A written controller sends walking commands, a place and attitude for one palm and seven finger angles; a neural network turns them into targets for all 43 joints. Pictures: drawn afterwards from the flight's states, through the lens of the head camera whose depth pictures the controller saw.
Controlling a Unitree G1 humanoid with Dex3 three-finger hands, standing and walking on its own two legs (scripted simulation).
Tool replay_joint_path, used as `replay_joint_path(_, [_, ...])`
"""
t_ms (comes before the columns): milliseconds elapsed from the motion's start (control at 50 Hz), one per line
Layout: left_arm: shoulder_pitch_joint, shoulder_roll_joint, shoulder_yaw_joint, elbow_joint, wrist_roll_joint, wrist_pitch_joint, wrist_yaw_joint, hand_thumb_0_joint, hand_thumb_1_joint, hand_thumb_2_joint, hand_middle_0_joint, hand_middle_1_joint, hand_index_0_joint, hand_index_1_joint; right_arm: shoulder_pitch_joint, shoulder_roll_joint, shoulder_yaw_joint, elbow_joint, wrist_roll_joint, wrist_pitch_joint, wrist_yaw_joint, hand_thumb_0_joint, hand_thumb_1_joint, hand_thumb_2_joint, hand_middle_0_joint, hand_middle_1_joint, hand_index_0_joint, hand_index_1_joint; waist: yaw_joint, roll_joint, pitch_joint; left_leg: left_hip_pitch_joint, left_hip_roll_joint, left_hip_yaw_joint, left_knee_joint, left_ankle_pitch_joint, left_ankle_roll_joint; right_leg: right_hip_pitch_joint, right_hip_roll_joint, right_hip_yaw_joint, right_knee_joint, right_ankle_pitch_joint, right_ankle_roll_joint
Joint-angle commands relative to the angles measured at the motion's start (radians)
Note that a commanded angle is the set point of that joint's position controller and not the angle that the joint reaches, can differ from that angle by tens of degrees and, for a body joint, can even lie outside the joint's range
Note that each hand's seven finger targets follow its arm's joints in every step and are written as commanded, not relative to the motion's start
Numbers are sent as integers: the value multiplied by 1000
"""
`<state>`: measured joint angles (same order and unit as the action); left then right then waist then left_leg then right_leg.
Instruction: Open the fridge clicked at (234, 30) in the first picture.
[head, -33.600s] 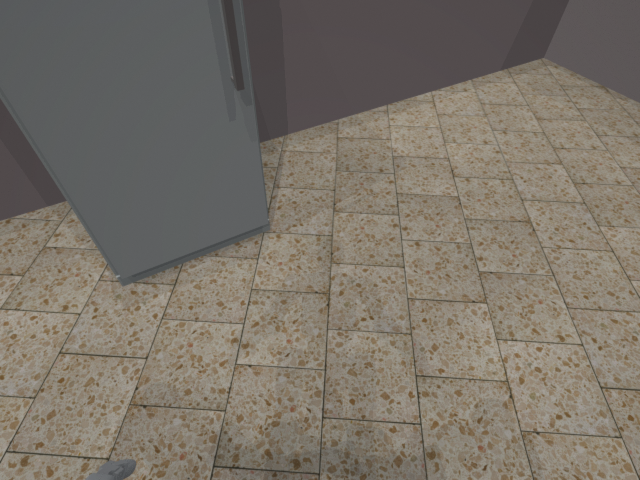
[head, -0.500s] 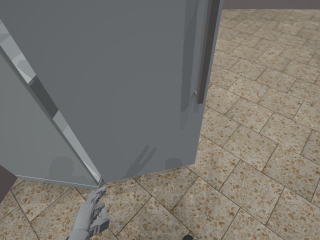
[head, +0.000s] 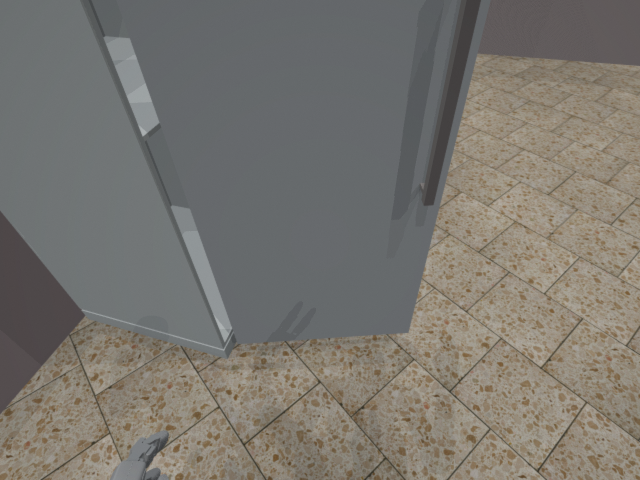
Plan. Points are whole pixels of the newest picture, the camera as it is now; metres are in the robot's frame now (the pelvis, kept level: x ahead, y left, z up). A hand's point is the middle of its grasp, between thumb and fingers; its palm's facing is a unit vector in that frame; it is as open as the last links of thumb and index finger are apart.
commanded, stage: stop stepping back and stand still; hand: right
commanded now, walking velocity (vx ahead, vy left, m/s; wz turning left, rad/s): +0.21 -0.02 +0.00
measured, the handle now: (445, 97) +0.70 -0.20 +0.17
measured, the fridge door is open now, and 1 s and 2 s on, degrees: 70 70 70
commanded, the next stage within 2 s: let the arm hang, fingers relaxed in 0.34 s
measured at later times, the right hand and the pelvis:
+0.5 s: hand (630, 375) +0.21 -0.29 +0.11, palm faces +0.43 +0.76 -0.48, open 7.4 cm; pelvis +0.02 -0.01 -0.02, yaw -5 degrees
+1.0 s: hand out of the picture +0.01 -0.18 -0.18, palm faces +0.14 +0.96 -0.24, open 7.2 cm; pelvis +0.02 +0.01 +0.00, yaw -7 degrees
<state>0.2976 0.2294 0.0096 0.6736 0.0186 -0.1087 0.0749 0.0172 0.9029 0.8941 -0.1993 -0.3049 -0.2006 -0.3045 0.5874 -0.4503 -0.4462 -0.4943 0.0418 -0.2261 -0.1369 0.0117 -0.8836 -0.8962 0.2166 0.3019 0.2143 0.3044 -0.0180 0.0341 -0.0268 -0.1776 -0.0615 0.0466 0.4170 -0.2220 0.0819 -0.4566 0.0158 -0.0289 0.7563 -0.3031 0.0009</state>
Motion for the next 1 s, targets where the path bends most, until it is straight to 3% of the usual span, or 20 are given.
replay_joint_path(0, [-137, 119, 42, -145, -11, -62, 21, 0, 900, 900, -200, -300, -200, -300, -279, -89, -3, -23, -12, -25, -20, 0, -900, -900, 200, 300, 200, 300, 41, 77, 78, -257, 321, -301, -232, -487, 88, 30, -70, 23, 133, -57, -19])
replay_joint_path(80, [-154, 108, 32, -150, -1, -86, 39, 0, 900, 900, -200, -300, -200, -300, -311, -124, -8, -122, -24, -32, -36, 0, -900, -900, 200, 300, 200, 300, 33, 14, 65, -254, 249, -221, -101, -477, 59, 234, -49, -44, -248, -101, -47])
replay_joint_path(100, [-134, 118, 31, -155, -1, -94, 37, 0, 900, 900, -200, -300, -200, -300, -306, -131, -23, -176, -21, -41, -34, 0, -900, -900, 200, 300, 200, 300, 39, -116, 45, -285, 177, -173, 68, -418, 24, 299, -88, 52, -370, -172, -74])
replay_joint_path(120, [-139, 135, 33, -173, 1, -100, 32, 0, 900, 900, -200, -300, -200, -300, -294, -138, -41, -246, -16, -57, -35, 0, -900, -900, 200, 300, 200, 300, 36, -323, 39, -388, 62, -73, 289, -315, -38, 366, -243, 324, -481, -204, -140])
replay_joint_path(140, [-141, 117, 29, -182, 1, -105, 23, 0, 900, 900, -200, -300, -200, -300, -295, -161, -73, -281, -25, -67, -40, 0, -900, -900, 200, 300, 200, 300, 22, -354, 15, -384, 8, 1, 478, -297, -82, 323, -344, 480, -562, -179, -200])
replay_joint_path(180, [-134, 84, 29, -166, 8, -120, 6, 0, 900, 900, -200, -300, -200, -300, -235, -225, -141, -280, -15, -65, -28, 0, -900, -900, 200, 300, 200, 300, 30, -302, 68, -352, 70, -103, 609, -263, -73, 149, -371, 549, -655, -421, -226])
replay_joint_path(240, [-139, 78, 17, -154, 1, -116, -11, 0, 900, 900, -200, -300, -200, -300, -71, -140, -111, -197, -13, -53, -28, 0, -900, -900, 200, 300, 200, 300, 10, -223, 36, -105, 72, -19, 280, -217, -68, 59, -282, 238, -549, -261, -143])
replay_joint_path(300, [-130, 100, 27, -184, -4, -99, -5, 0, 900, 900, -200, -300, -200, -300, -74, -111, -81, -137, -17, -40, -22, 0, -900, -900, 200, 300, 200, 300, 20, -178, 6, 118, 28, 25, 37, -153, -61, -38, -162, 85, -401, -300, -69])
replay_joint_path(360, [-126, 92, 32, -169, -1, -89, -2, 0, 900, 900, -200, -300, -200, -300, -179, -141, -89, -88, -6, -37, -19, 0, -900, -900, 200, 300, 200, 300, 32, 112, 5, -48, 260, -395, -148, -309, 60, 1, -36, -6, -40, -138, -25])
replay_joint_path(400, [-119, 89, 36, -155, -11, -86, -9, 0, 900, 900, -200, -300, -200, -300, -189, -114, -58, -71, -6, -31, -23, 0, -900, -900, 200, 300, 200, 300, 22, 149, 4, -39, 335, -448, -156, -204, 111, 14, -49, 20, 53, -86, -19])
replay_joint_path(420, [-132, 206, 82, 45, 2, -75, -99, 0, 900, 900, -200, -300, -200, -300, -210, 65, 284, 620, -109, 143, 93, 0, -900, -900, 200, 300, 200, 300, 83, 61, 47, -71, 413, -165, 89, 473, 99, -97, -123, 37, 132, -46, -9])
replay_joint_path(440, [-68, 136, 80, 28, -11, -4, -88, 0, 900, 900, -200, -300, -200, -300, -187, 88, 285, 643, -99, 210, 120, 0, -900, -900, 200, 300, 200, 300, 69, 65, -34, -104, 333, -153, 156, 483, 97, 26, -92, 48, 51, -79, 0])
replay_joint_path(480, [-17, 98, 54, 26, 2, 50, -81, 0, 900, 900, -200, -300, -200, -300, -243, 144, 330, 717, -82, 239, 128, 0, -900, -900, 200, 300, 200, 300, 71, 149, -34, -151, 246, -29, 253, 364, 10, 131, -93, 46, -129, 243, -26])
replay_joint_path(560, [-64, 202, 47, 32, 38, 70, -54, 0, 900, 900, -200, -300, -200, -300, -341, 145, 364, 901, -67, 244, 126, 0, -900, -900, 200, 300, 200, 300, 43, -67, -8, -220, 82, -38, 469, -209, -84, 148, -340, 391, -328, 696, -222])
replay_joint_path(620, [-141, 168, 28, 90, 26, 85, -49, 0, 900, 900, -200, -300, -200, -300, -289, 125, 376, 1133, -59, 235, 125, 0, -900, -900, 200, 300, 200, 300, -21, -173, -62, -26, 101, -75, 209, -48, -80, 155, -238, 198, -262, 656, -138])
replay_joint_path(680, [-119, 67, 20, 143, 1, 113, -42, 0, 900, 900, -200, -300, -200, -300, -275, 50, 379, 1310, -64, 198, 113, 0, -900, -900, 200, 300, 200, 300, 5, 152, -64, 95, 347, -383, -57, 585, -8, 51, -18, 13, -31, -124, 9])
replay_joint_path(700, [-99, 62, 29, 180, -1, 122, -40, 0, 900, 900, -200, -300, -200, -300, -302, 72, 388, 1349, -68, 197, 112, 0, -900, -900, 200, 300, 200, 300, 18, 51, -41, 63, 355, -376, -78, 585, 28, 77, -25, 41, 29, -182, 3])
replay_joint_path(760, [-44, 34, 43, 231, 1, 130, -36, 0, 900, 900, -200, -300, -200, -300, -359, 102, 369, 1386, -71, 197, 106, 0, -900, -900, 200, 300, 200, 300, 42, -76, -46, 110, 323, -296, -46, 557, 106, 93, -38, 34, 3, -143, -3])
replay_joint_path(880, [-8, 63, 30, 320, 2, 112, -27, 0, 900, 900, -200, -300, -200, -300, -344, 162, 402, 1495, -56, 207, 102, 0, -900, -900, 200, 300, 200, 300, 25, -36, -60, 44, 159, -128, -52, 341, -55, 334, -148, 74, -319, 323, -41])
replay_joint_path(980, [-7, 35, 13, 381, -2, 113, -23, 0, 900, 900, -200, -300, -200, -300, -338, 165, 418, 1570, -51, 217, 104, 0, -900, -900, 200, 300, 200, 300, 22, -79, 15, 74, 152, -111, -85, 249, -45, 282, -142, 77, -395, 245, -36])
